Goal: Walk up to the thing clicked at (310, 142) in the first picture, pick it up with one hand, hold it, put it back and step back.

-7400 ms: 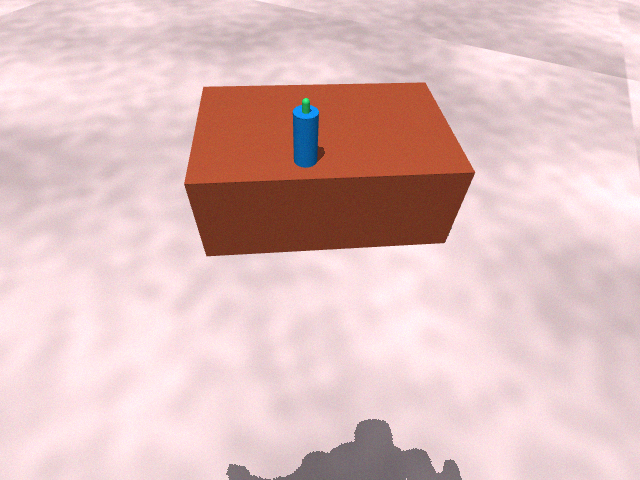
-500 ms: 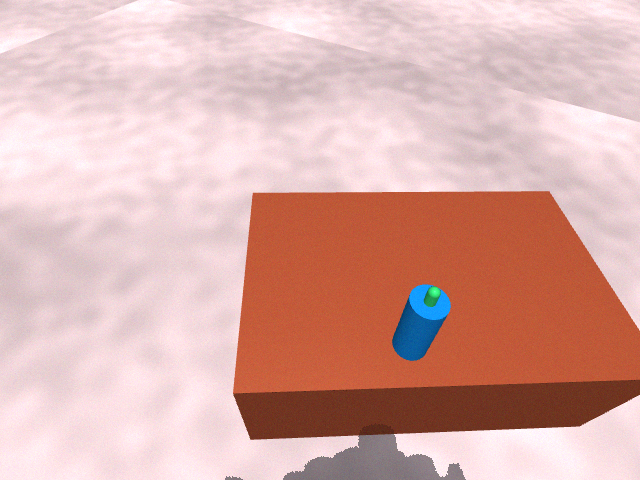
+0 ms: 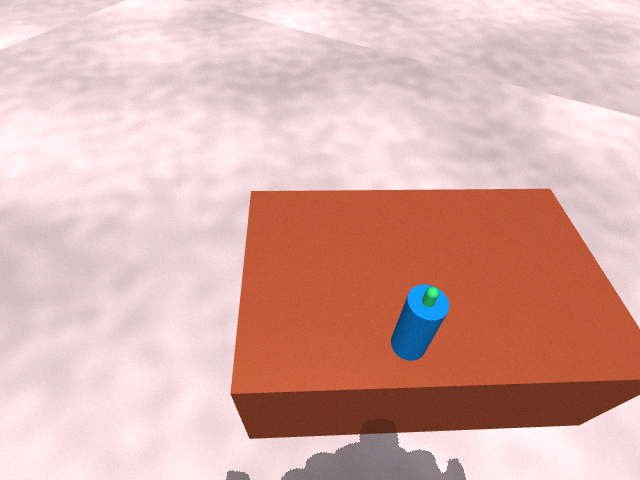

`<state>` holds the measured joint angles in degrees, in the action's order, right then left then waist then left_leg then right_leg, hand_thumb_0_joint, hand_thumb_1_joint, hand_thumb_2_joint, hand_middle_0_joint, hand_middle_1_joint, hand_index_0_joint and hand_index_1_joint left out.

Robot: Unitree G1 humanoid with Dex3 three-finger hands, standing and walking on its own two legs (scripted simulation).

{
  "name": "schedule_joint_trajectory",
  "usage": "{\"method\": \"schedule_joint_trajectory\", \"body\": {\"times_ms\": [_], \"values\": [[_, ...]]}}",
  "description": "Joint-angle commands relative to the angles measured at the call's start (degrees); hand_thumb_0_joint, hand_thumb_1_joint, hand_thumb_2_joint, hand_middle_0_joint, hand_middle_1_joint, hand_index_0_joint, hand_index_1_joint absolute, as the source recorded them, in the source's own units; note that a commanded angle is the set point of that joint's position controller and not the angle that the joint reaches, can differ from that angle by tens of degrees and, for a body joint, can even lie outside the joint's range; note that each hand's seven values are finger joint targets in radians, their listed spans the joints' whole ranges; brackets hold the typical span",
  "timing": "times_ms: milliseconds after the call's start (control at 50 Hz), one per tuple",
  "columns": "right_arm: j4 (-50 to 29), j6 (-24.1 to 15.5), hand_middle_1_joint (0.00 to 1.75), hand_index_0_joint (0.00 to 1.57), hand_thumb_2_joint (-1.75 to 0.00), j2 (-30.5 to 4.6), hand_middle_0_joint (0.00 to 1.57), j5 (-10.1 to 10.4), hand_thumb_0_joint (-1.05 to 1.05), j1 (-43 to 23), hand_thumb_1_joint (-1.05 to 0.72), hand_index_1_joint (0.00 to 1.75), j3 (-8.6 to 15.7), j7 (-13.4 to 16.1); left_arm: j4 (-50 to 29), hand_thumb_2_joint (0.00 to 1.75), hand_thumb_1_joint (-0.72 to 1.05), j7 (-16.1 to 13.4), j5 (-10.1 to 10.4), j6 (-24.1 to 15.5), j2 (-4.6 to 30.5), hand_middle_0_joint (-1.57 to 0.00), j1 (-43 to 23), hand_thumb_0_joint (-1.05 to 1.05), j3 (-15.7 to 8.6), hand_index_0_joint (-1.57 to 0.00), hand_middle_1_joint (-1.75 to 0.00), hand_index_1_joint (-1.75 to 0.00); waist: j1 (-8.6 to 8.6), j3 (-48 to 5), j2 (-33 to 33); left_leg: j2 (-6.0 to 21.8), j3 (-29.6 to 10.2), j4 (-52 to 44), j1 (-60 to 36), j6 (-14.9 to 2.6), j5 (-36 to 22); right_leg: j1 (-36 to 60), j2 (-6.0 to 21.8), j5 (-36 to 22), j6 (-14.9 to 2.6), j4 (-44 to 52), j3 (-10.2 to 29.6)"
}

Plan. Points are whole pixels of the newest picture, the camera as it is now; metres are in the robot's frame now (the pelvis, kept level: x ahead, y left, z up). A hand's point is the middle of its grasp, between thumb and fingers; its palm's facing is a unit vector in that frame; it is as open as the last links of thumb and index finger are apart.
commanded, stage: go down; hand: right
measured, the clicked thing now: (419, 319) +0.46 -0.23 -0.27
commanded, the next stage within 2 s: none
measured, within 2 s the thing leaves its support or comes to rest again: neither
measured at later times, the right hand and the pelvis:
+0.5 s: hand out of the picture +0.12 -0.27 -0.15, palm faces +0.06 +0.95 -0.32, open 15.8 cm; pelvis -0.02 -0.01 -0.02, yaw -1 degrees
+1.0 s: hand (520, 479) +0.14 -0.28 -0.14, palm faces +0.08 +0.94 -0.32, open 17.6 cm; pelvis +0.01 -0.02 -0.05, yaw -3 degrees
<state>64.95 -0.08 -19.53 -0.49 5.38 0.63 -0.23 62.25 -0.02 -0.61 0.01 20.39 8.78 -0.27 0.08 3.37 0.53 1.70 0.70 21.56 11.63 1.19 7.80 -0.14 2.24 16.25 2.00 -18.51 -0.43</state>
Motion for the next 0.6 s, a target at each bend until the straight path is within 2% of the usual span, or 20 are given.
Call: {"method": "schedule_joint_trajectory", "body": {"times_ms": [0, 20, 40, 60, 80, 100, 120, 140, 160, 200, 240, 280, 300, 340, 360, 400, 440, 460, 520, 580], "values": [[-23.6, -6.4, 0.14, 0.05, -0.74, -3.4, 0.05, 3.1, 0.0, -21.7, -0.74, 0.14, 4.3, 1.0, -17.7, 0.9, 0.9, -1.3, 2.6, -4.5, 3.5, -0.22, -1.0, 0.0, -1.8, -0.23, -0.3, -0.3, -6.47, -1.1, -0.4, -1.5, 1.4, 1.0, 2.2, -0.74, -6.8, -15.5, -1.7, -10.7, -2.35, -2.2, -1.4], [-15.3, -5.6, 0.06, 0.05, -0.66, -6.7, 0.05, 1.5, 0.0, -25.7, -0.66, 0.06, 5.0, 1.2, -15.0, 0.92, 0.9, -1.6, 3.0, -4.3, 4.7, -0.22, 1.2, 0.0, -2.1, -0.22, -0.32, -0.32, -3.65, -2.8, -3.0, -1.5, 1.9, 1.0, 0.0, -0.46, -4.9, -15.4, -2.0, -9.2, -2.54, -2.7, -1.2], [-6.1, -3.5, 0.05, 0.04, -0.58, -9.1, 0.04, 0.8, 0.0, -15.3, -0.58, 0.05, 7.5, 1.2, -14.4, 0.94, 0.91, -1.6, 3.0, -3.6, 5.9, -0.22, 2.0, 0.0, -2.6, -0.21, -0.32, -0.32, -2.14, -1.2, -4.9, -1.5, 2.1, 1.5, 0.7, -0.24, -1.8, -18.2, -2.5, -6.5, -2.92, -3.9, -1.6], [-5.5, -2.7, 0.05, 0.05, -0.5, -9.9, 0.06, 0.0, 0.0, -12.8, -0.5, 0.05, 8.7, 0.2, -15.6, 0.94, 0.92, -1.3, 2.6, -3.4, 5.8, -0.22, 2.3, 0.0, -3.7, -0.21, -0.32, -0.32, -1.74, -1.2, -4.8, -0.6, 1.7, 2.8, 2.3, -0.28, -2.0, -19.2, -2.9, -6.7, -2.78, -5.7, -1.9], [-8.5, -2.7, 0.04, 0.06, -0.42, -14.6, 0.07, -0.8, 0.0, -14.1, -0.42, 0.04, 11.3, -0.3, -17.7, 0.92, 0.88, -1.7, 2.3, -3.4, 6.4, -0.22, 4.1, 0.0, -4.6, -0.22, -0.32, -0.33, -1.22, -9.0, -4.3, -0.3, 1.2, 4.1, -0.7, -0.34, -2.6, -19.0, -3.2, -7.2, -2.96, -7.3, -1.9], [-8.6, -2.6, 0.04, 0.06, -0.34, -16.0, 0.08, -1.3, 0.0, -15.4, -0.34, 0.04, 12.4, -0.8, -18.2, 0.9, 0.89, -1.9, 2.4, -3.5, 6.4, -0.21, 6.7, 0.0, -5.1, -0.21, -0.31, -0.31, -1.74, -13.2, -3.1, 0.0, 1.1, 5.0, -2.8, -0.48, -5.6, -19.2, -3.4, -9.9, -2.55, -8.3, -2.0], [-10.0, -1.9, 0.04, 0.06, -0.26, -16.7, 0.08, -2.4, 0.0, -11.0, -0.29, 0.04, 13.8, -1.7, -20.1, 0.91, 0.9, -1.8, 2.1, -3.6, 5.6, -0.21, 6.6, 0.0, -5.2, -0.21, -0.31, -0.31, 0.12, -16.3, -1.8, 0.2, 1.2, 6.3, -4.4, -0.72, -7.8, -19.2, -3.7, -12.1, -2.24, -9.3, -2.1], [-8.9, -1.0, 0.04, 0.07, -0.19, -14.9, 0.09, -3.2, 0.0, -5.6, -0.24, 0.04, 13.4, -2.2, -20.5, 0.9, 0.89, -1.8, 1.9, -3.6, 5.2, -0.2, 7.9, 0.0, -5.1, -0.21, -0.31, -0.3, 0.58, -17.7, -0.8, 0.3, 1.1, 6.8, -5.7, -1.09, -9.6, -20.1, -4.0, -14.2, -1.82, -9.8, -2.2], [-10.5, -0.1, 0.03, 0.07, -0.17, -17.4, 0.09, -4.2, 0.0, -1.5, -0.21, 0.03, 15.2, -2.4, -22.8, 0.88, 0.9, -1.9, 2.1, -3.8, 4.8, -0.2, 6.5, 0.0, -4.7, -0.21, -0.3, -0.29, 2.55, -19.3, -0.2, 0.4, 1.3, 6.8, -7.6, -1.22, -10.3, -20.6, -4.1, -15.4, -1.53, -9.8, -2.3], [-12.9, 2.2, 0.03, 0.07, -0.12, -17.4, 0.09, -5.2, 0.0, -4.7, -0.09, 0.03, 15.0, -2.4, -24.8, 0.88, 0.9, -2.2, 2.3, -4.3, 4.2, -0.2, 3.9, 0.0, -4.2, -0.21, -0.3, -0.29, 2.94, -17.6, 3.2, 0.4, 1.6, 6.3, -6.7, -1.51, -7.3, -21.9, -3.9, -13.1, -1.18, -9.3, -2.2], [-16.9, 5.0, 0.03, 0.08, -0.1, -13.8, 0.1, -4.7, 0.0, -7.6, -0.01, 0.03, 13.2, -2.2, -26.6, 0.88, 0.9, -2.2, 2.4, -4.7, 3.6, -0.2, 2.3, 0.0, -3.7, -0.21, -0.3, -0.3, 2.02, -14.6, 3.8, -0.3, 2.1, 5.4, -4.1, -1.79, -2.4, -23.0, -3.1, -9.1, -1.19, -8.3, -1.5], [-18.2, 8.0, 0.03, 0.07, -0.08, -11.0, 0.09, -3.8, 0.0, -4.3, 0.1, 0.03, 11.9, -2.4, -28.5, 0.89, 0.9, -2.6, 2.8, -5.3, 3.3, -0.21, 0.9, 0.0, -3.4, -0.21, -0.31, -0.31, 1.32, -11.0, 1.7, -0.7, 2.6, 4.6, -1.4, -1.63, 2.1, -24.4, -2.7, -3.9, -1.76, -7.7, -1.1], [-20.5, 9.0, 0.03, 0.07, -0.07, -9.2, 0.09, -3.2, 0.0, -4.7, 0.17, 0.03, 10.4, -2.8, -29.0, 0.89, 0.9, -2.7, 3.0, -5.8, 3.0, -0.2, 0.7, 0.0, -3.2, -0.2, -0.3, -0.3, 0.69, -9.8, 0.5, -0.9, 2.7, 4.3, 0.0, -1.51, 4.3, -25.2, -2.5, -1.5, -2.08, -7.4, -0.9], [-24.5, 10.7, 0.04, 0.06, -0.06, -9.4, 0.07, -2.3, 0.0, -3.8, 0.31, 0.04, 10.4, -3.5, -29.4, 0.89, 0.89, -2.9, 3.0, -6.7, 3.3, -0.2, 1.1, 0.0, -3.4, -0.2, -0.3, -0.31, 0.06, -9.0, 1.1, -1.2, 3.3, 4.4, 1.8, -1.64, 6.1, -25.5, -2.3, 0.1, -2.2, -7.5, -0.4], [-25.9, 11.4, 0.05, 0.06, -0.06, -10.8, 0.06, -2.0, 0.0, -2.8, 0.37, 0.05, 11.7, -3.7, -29.5, 0.89, 0.89, -3.0, 3.0, -6.9, 3.4, -0.2, 1.6, 0.0, -3.4, -0.2, -0.3, -0.31, 0.21, -9.5, 1.2, -1.3, 3.4, 4.9, 2.1, -1.72, 5.3, -25.1, -2.4, -0.9, -2.26, -8.1, -0.2], [-29.8, 12.1, 0.05, 0.05, -0.06, -10.5, 0.05, -1.7, 0.0, -4.4, 0.46, 0.05, 10.9, -4.2, -29.4, 0.89, 0.89, -3.1, 2.9, -7.5, 3.1, -0.2, 2.3, 0.0, -3.4, -0.2, -0.3, -0.3, -1.12, -10.0, 0.0, -1.3, 3.5, 5.9, 3.5, -1.47, 4.2, -24.4, -2.3, -1.7, -2.44, -9.4, 0.0], [-32.5, 12.1, 0.05, 0.05, -0.06, -11.6, 0.04, -2.0, 0.0, -5.1, 0.51, 0.05, 11.7, -4.1, -29.1, 0.9, 0.89, -3.4, 2.6, -8.4, 2.8, -0.2, 3.1, 0.0, -3.2, -0.2, -0.3, -0.31, -1.78, -11.6, -0.9, -1.1, 3.3, 7.2, 3.6, -1.26, 2.8, -23.9, -2.3, -2.9, -2.62, -11.0, 0.0], [-33.8, 11.7, 0.06, 0.05, -0.06, -11.0, 0.04, -2.1, 0.0, -6.5, 0.52, 0.06, 11.0, -4.1, -28.6, 0.89, 0.89, -3.6, 2.4, -9.0, 2.7, -0.2, 3.3, 0.0, -3.2, -0.2, -0.3, -0.3, -2.14, -11.7, -0.2, -1.1, 3.2, 8.2, 4.9, -1.28, 2.4, -24.4, -2.2, -3.3, -2.45, -11.8, 0.3], [-35.9, 10.6, 0.05, 0.04, -0.05, -12.8, 0.03, -2.9, 0.0, -2.9, 0.57, 0.05, 13.1, -2.9, -28.2, 0.91, 0.88, -4.2, 1.8, -10.6, 2.2, -0.2, 3.8, 0.0, -3.0, -0.19, -0.3, -0.31, -1.21, -14.4, 1.0, -0.7, 3.0, 11.9, 5.3, -1.18, 0.2, -25.4, -2.3, -5.4, -2.18, -15.2, 0.4], [-40.2, 10.8, 0.05, 0.05, -0.04, -11.9, 0.04, -2.8, 0.0, -0.2, 0.56, 0.05, 12.7, -2.2, -28.3, 0.91, 0.88, -4.8, 1.5, -11.7, 2.0, -0.2, 4.1, 0.0, -2.9, -0.19, -0.3, -0.31, -1.3, -18.0, 3.4, -0.5, 2.9, 14.6, 5.6, -1.38, -2.8, -25.9, -2.5, -9.1, -1.63, -17.8, 0.6]]}}
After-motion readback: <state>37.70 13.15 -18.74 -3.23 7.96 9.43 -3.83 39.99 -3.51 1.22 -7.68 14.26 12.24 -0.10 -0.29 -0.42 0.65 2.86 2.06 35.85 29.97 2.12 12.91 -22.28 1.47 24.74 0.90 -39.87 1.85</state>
